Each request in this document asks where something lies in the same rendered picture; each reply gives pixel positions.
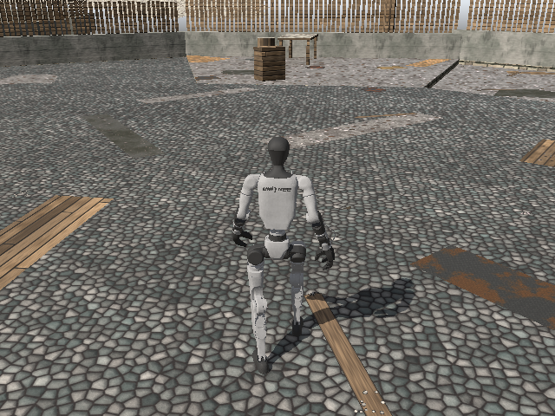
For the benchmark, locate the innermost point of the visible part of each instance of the robot head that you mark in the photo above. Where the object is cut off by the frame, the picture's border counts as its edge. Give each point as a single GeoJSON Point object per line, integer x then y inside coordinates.
{"type": "Point", "coordinates": [278, 148]}

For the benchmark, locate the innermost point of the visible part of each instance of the robot left upper arm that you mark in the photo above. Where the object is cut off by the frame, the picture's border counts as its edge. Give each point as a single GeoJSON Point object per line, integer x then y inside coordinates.
{"type": "Point", "coordinates": [251, 182]}

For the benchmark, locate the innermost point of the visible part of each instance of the robot right upper arm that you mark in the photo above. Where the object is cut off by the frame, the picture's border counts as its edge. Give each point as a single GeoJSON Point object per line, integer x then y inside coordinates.
{"type": "Point", "coordinates": [309, 196]}

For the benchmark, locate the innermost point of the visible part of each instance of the robot right forearm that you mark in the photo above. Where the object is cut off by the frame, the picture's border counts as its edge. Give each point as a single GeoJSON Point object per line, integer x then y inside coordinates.
{"type": "Point", "coordinates": [321, 233]}

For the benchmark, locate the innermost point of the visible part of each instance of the robot right hand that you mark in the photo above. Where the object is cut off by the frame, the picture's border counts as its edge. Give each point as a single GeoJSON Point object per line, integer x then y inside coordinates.
{"type": "Point", "coordinates": [330, 256]}

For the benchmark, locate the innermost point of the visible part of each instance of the robot left forearm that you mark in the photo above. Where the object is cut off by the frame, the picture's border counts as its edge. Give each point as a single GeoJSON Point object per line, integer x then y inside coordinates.
{"type": "Point", "coordinates": [238, 224]}

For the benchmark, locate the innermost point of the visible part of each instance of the robot left hand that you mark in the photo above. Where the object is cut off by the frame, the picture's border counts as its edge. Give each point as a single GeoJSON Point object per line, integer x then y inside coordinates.
{"type": "Point", "coordinates": [236, 239]}

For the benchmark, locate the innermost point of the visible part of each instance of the left robot thigh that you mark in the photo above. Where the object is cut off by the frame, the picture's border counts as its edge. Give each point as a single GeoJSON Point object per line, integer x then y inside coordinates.
{"type": "Point", "coordinates": [255, 269]}

